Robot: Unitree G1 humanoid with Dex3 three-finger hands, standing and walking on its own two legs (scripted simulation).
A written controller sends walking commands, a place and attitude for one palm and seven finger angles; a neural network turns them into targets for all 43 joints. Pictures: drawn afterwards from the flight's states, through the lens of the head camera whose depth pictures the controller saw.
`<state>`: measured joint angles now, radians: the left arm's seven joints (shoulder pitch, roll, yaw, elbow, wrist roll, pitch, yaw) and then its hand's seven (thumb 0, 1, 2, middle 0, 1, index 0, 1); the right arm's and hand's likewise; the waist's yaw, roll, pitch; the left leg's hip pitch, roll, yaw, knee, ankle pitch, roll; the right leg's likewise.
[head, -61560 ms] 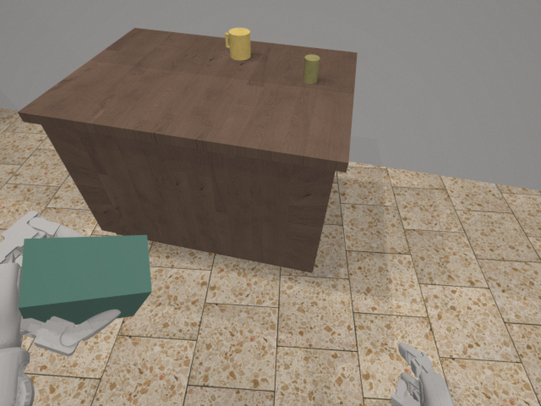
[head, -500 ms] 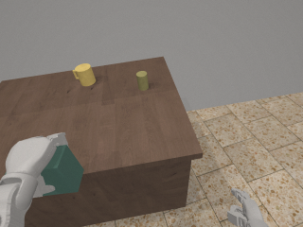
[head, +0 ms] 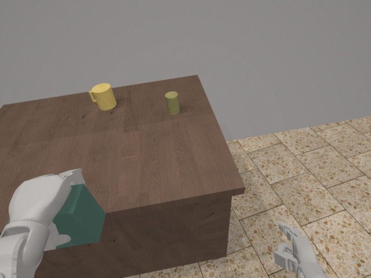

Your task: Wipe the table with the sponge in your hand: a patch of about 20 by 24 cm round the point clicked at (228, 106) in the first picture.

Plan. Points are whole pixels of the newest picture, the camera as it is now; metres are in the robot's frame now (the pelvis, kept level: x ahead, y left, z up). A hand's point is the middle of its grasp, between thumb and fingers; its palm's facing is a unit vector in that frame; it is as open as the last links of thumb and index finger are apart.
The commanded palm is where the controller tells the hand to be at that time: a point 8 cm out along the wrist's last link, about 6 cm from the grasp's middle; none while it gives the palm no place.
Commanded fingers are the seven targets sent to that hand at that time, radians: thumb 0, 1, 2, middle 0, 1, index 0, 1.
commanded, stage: step back with the hand held close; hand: left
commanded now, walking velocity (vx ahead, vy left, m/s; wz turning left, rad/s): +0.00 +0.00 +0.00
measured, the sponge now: (67, 222) +0.18 +0.29 +0.07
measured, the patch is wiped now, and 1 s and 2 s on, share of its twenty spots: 0.90 0.90 0.90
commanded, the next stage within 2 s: stop stepping back and stand still in 1.72 s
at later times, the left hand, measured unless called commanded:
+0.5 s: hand (73, 192) +0.20 +0.25 +0.15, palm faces +0.28 -0.84 -0.46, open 10.4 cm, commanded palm +0.15 +0.29 +0.17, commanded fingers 0.00 0.10 1.30 -1.20 -1.60 -1.20 -1.60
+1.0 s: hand (40, 223) +0.14 +0.27 +0.15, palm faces +0.39 -0.83 -0.39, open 10.4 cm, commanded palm +0.09 +0.31 +0.17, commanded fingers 0.00 0.10 1.30 -1.20 -1.60 -1.20 -1.60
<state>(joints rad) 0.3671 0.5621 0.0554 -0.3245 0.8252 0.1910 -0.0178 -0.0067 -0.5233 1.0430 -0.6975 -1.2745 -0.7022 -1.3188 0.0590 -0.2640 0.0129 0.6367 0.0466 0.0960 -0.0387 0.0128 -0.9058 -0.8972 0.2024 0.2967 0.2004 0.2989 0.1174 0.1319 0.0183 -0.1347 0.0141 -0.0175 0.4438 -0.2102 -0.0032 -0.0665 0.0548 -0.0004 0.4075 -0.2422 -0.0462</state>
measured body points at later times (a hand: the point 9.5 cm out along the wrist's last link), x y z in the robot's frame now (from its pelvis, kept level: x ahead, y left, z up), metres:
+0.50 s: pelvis -0.01 +0.02 -0.01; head +0.01 +0.01 +0.44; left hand +0.18 +0.29 +0.17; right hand +0.13 -0.23 -0.11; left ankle +0.03 +0.13 -0.74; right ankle -0.01 -0.09 -0.74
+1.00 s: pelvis -0.07 +0.03 -0.02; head -0.06 +0.02 +0.43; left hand +0.11 +0.31 +0.17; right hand +0.12 -0.20 -0.10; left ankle +0.03 +0.13 -0.74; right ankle -0.01 -0.09 -0.74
